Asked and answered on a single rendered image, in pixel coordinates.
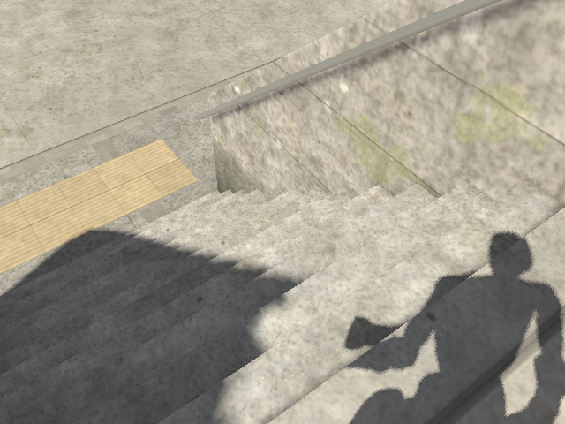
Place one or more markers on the stairs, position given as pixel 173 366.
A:
pixel 236 306

